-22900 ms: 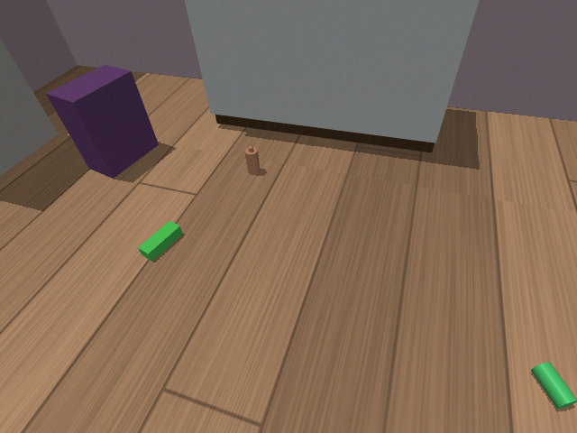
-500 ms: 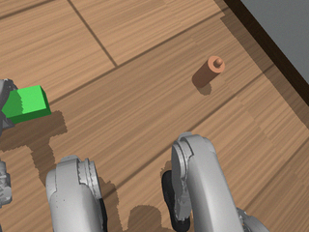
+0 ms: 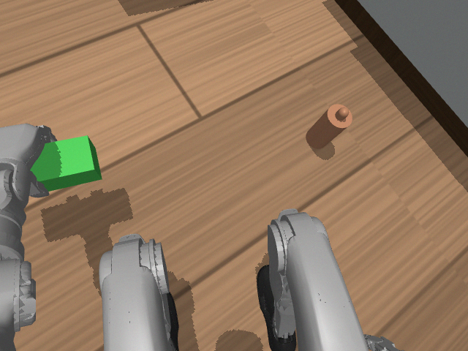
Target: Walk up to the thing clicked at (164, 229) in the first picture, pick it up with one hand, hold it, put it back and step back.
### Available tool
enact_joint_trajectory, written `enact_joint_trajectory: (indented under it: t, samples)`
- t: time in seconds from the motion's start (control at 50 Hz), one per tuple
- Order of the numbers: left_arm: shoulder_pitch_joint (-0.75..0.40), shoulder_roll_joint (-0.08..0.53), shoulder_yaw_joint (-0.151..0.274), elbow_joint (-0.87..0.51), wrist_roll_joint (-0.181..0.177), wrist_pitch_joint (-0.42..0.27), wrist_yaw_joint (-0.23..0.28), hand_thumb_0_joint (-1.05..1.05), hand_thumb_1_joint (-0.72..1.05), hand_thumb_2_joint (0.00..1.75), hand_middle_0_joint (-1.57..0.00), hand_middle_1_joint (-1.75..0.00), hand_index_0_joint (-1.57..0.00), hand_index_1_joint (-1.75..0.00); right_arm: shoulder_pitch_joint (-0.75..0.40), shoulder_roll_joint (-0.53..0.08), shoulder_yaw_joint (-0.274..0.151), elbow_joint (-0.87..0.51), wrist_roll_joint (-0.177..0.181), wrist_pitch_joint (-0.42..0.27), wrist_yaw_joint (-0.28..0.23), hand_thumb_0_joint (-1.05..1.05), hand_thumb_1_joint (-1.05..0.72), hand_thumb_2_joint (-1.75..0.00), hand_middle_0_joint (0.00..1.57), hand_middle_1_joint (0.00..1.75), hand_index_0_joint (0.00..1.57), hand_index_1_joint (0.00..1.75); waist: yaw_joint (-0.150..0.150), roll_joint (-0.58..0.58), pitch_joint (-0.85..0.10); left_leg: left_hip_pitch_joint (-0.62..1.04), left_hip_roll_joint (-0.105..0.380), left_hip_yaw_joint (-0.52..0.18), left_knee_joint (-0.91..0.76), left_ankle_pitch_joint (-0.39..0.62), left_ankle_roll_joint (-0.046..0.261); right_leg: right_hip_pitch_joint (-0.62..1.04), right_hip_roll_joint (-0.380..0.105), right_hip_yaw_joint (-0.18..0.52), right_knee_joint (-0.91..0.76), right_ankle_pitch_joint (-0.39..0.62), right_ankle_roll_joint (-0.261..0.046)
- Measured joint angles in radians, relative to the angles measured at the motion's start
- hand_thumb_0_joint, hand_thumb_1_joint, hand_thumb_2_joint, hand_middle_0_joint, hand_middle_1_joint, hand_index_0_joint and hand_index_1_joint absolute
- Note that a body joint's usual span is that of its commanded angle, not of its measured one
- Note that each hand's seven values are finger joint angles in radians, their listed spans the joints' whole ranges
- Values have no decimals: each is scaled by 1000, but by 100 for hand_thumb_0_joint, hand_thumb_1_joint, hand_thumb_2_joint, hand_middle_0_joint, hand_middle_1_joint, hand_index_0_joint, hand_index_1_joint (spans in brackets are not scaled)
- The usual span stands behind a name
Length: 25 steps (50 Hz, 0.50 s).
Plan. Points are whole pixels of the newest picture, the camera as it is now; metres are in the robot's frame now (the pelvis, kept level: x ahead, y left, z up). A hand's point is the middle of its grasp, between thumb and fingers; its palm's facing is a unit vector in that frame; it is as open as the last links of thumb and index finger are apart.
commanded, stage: lift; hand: left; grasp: from above
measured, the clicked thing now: (38, 169) +0.46 +0.33 -0.16
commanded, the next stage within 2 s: hold in 1.36 s
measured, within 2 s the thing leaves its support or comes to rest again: neither
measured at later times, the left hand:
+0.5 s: hand out of the picture +0.38 +0.31 +0.05, palm faces -0.40 -0.12 -0.91, open 9.7 cm
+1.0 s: hand out of the picture +0.34 +0.28 +0.24, palm faces -0.43 -0.13 -0.89, open 9.6 cm
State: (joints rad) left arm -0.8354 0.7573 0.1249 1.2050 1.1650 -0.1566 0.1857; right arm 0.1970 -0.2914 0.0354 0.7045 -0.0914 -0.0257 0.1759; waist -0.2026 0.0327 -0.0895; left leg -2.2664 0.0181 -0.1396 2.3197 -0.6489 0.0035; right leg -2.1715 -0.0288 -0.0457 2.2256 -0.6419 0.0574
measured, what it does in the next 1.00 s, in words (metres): rises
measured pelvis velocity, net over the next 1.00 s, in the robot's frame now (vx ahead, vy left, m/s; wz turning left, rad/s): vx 0.03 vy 0.00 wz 0.09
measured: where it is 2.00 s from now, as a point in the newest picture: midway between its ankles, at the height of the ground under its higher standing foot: (223, 339)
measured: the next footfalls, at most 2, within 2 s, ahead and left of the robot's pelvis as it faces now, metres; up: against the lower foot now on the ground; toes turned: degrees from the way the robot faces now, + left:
none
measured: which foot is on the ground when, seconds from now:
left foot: down 0.00-1.00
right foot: down 0.00-1.00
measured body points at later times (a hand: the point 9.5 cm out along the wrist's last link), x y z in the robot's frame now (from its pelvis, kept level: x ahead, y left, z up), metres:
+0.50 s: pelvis +0.00 +0.00 +0.13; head +0.16 +0.04 +0.55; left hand +0.40 +0.31 +0.10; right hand +0.14 -0.26 +0.02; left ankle +0.08 +0.13 -0.32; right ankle +0.11 -0.14 -0.32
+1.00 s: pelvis +0.03 +0.00 +0.31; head +0.11 +0.01 +0.75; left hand +0.36 +0.28 +0.29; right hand +0.16 -0.26 +0.19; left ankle +0.08 +0.13 -0.32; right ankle +0.11 -0.14 -0.32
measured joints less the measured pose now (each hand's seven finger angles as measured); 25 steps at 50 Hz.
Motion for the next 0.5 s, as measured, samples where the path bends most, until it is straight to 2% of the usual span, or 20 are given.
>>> enact_joint_trajectory:
  t: [0.2, 0.5]
  samples:
    - [126, -59, -50, -184, -58, 25, -71, 0, 7, 41, -73, -50, -76, -45, -6, 2, -34, -33, 42, 28, -44, 1, -92, -90, 20, 30, 20, 30, 49, 14, -59, 120, 6, 25, -128, 9, 5, 111, -7, 8, -119, 10, -1]
    - [330, -162, -131, -455, -162, 126, -123, 0, 8, 40, -71, -52, -73, -48, -52, 27, -48, -59, 88, 50, -125, 1, -91, -90, 20, 30, 20, 30, 101, 17, -89, 450, 20, 57, -422, 41, 1, 419, -10, 10, -399, 49, -7]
